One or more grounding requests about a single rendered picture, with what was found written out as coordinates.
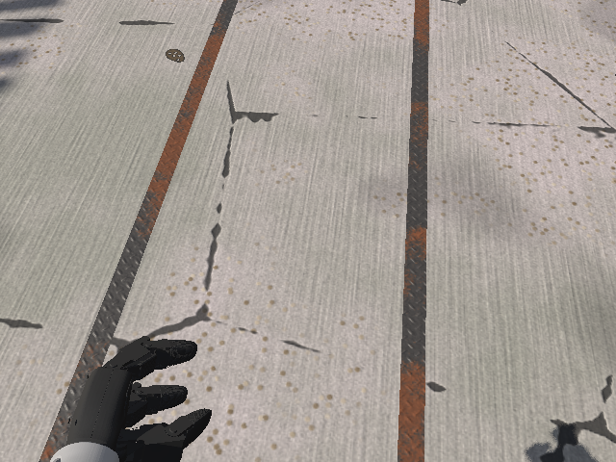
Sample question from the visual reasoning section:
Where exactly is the robot left hand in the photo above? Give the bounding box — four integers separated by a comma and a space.
66, 336, 212, 462

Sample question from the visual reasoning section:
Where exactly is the left robot forearm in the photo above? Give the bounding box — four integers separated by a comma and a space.
50, 442, 119, 462

